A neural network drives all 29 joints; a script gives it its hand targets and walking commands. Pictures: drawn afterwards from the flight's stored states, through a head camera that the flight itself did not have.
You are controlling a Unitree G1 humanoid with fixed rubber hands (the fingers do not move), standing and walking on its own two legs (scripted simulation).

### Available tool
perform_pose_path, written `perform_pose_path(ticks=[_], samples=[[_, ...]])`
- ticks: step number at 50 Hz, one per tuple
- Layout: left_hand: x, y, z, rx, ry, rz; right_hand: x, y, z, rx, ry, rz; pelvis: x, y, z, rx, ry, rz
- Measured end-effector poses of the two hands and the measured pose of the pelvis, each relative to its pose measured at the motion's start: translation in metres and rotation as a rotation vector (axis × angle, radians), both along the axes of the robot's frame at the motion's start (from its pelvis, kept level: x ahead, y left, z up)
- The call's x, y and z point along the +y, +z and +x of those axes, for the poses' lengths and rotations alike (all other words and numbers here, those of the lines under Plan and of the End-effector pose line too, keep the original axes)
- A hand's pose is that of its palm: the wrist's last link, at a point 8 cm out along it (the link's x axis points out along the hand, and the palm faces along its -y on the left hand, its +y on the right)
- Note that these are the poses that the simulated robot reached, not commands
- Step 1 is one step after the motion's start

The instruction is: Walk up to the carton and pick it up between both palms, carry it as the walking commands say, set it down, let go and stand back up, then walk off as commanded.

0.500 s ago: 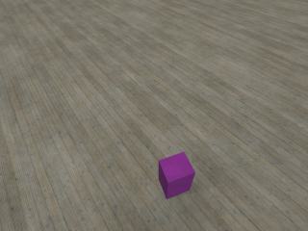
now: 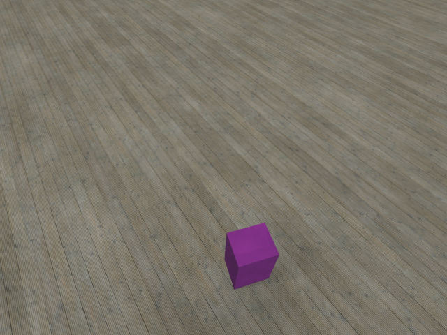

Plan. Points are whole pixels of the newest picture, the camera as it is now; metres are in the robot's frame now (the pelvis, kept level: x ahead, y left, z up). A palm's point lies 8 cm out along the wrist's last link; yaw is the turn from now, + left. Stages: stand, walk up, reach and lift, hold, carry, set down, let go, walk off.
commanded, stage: walk up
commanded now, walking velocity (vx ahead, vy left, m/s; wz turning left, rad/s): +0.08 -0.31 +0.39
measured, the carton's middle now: (249, 257) +0.52 -0.14 -0.65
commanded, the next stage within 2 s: none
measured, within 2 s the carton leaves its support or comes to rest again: neither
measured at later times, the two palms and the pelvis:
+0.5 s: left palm out of the picture -0.02 +0.08 -0.14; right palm (386, 276) +0.25 -0.35 -0.12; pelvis +0.09 -0.14 +0.00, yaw +8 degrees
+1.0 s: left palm (207, 268) +0.29 +0.04 -0.12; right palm (432, 281) +0.25 -0.48 -0.16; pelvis +0.21 -0.23 -0.02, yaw +9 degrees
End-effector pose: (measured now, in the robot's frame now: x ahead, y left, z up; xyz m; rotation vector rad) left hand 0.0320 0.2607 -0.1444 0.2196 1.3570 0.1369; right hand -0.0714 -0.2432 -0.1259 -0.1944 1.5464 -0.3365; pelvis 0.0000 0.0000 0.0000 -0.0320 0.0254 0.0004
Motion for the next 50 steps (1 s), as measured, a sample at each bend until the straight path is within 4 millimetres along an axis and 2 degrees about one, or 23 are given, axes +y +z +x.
perform_pose_path(ticks=[3,7,10,11,13,17,23,26,29,31,33,37,41,45,47,50], samples=[[-0.010,0.004,0.022,-0.050,-0.016,0.010,-0.039,0.013,-0.013,0.058,0.013,-0.054,-0.019,0.000,0.005,0.016,0.027,-0.005],[-0.042,0.007,0.054,-0.109,-0.034,0.010,-0.095,0.016,-0.008,0.087,0.037,-0.091,-0.051,-0.006,0.014,0.031,0.050,0.000],[-0.070,0.002,0.068,-0.158,-0.014,0.031,-0.136,0.000,0.017,0.081,0.098,-0.089,-0.082,-0.019,0.024,0.036,0.061,0.018],[-0.080,0.002,0.066,-0.164,0.008,0.031,-0.146,-0.004,0.031,0.069,0.128,-0.085,-0.089,-0.021,0.026,0.036,0.066,0.013],[-0.099,0.005,0.055,-0.153,0.052,0.023,-0.156,-0.009,0.073,0.005,0.181,-0.074,-0.102,-0.017,0.031,0.036,0.085,0.020],[-0.133,0.011,0.021,-0.102,0.151,0.011,-0.153,-0.012,0.168,-0.175,0.276,-0.010,-0.119,-0.008,0.046,0.031,0.114,0.026],[-0.170,0.010,-0.036,0.031,0.286,-0.008,-0.119,0.000,0.291,-0.403,0.388,0.103,-0.137,-0.003,0.077,0.033,0.134,0.010],[-0.185,0.006,-0.058,0.114,0.332,-0.026,-0.099,0.006,0.336,-0.483,0.428,0.139,-0.142,-0.006,0.094,0.034,0.144,0.003],[-0.194,-0.004,-0.061,0.178,0.342,-0.053,-0.093,0.003,0.359,-0.526,0.438,0.136,-0.145,-0.015,0.111,0.031,0.150,0.010],[-0.196,-0.006,-0.043,0.173,0.337,-0.062,-0.103,0.000,0.353,-0.487,0.428,0.118,-0.148,-0.014,0.121,0.024,0.152,0.020],[-0.194,-0.007,-0.009,0.128,0.318,-0.063,-0.122,-0.001,0.335,-0.410,0.406,0.093,-0.152,-0.011,0.133,0.018,0.155,0.017],[-0.191,-0.004,0.076,0.010,0.241,-0.057,-0.164,0.003,0.294,-0.257,0.331,0.042,-0.168,-0.003,0.156,0.005,0.157,0.003],[-0.196,0.004,0.162,-0.111,0.163,-0.026,-0.199,-0.003,0.275,-0.163,0.247,0.032,-0.187,-0.004,0.180,-0.012,0.151,0.011],[-0.204,0.004,0.229,-0.219,0.117,0.050,-0.228,-0.030,0.282,-0.119,0.210,0.060,-0.212,-0.022,0.207,-0.018,0.138,0.057],[-0.213,0.008,0.247,-0.245,0.106,0.067,-0.234,-0.038,0.294,-0.118,0.207,0.075,-0.221,-0.024,0.211,-0.017,0.139,0.052],[-0.222,0.021,0.257,-0.264,0.102,0.092,-0.237,-0.038,0.318,-0.137,0.227,0.099,-0.229,-0.018,0.211,-0.014,0.165,0.066]])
